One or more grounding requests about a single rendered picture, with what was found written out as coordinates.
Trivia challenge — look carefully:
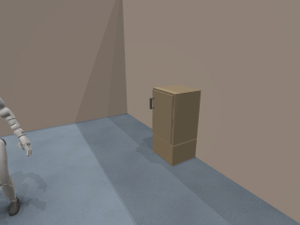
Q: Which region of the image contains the left robot upper arm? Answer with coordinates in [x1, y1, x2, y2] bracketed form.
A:
[0, 98, 10, 118]

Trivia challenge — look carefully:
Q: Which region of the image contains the left robot hand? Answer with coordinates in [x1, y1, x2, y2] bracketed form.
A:
[17, 135, 33, 157]

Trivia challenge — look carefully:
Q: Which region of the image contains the left robot forearm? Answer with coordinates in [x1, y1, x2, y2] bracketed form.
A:
[6, 108, 25, 138]

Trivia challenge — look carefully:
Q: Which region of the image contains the robot left shin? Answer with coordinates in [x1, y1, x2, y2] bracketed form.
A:
[1, 174, 17, 203]

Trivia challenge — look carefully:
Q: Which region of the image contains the robot left foot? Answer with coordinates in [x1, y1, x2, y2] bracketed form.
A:
[8, 197, 20, 217]

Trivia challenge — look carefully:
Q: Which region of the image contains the cupboard door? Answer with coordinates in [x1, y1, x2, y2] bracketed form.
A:
[152, 89, 173, 144]

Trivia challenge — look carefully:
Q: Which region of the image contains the handle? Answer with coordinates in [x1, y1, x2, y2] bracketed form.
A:
[149, 97, 154, 110]

